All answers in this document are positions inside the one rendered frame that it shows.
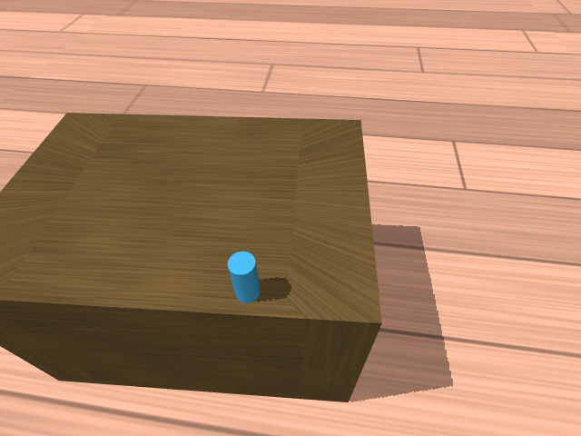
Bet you can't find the can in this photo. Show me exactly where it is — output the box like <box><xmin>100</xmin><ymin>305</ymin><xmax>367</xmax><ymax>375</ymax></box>
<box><xmin>228</xmin><ymin>252</ymin><xmax>261</xmax><ymax>303</ymax></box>

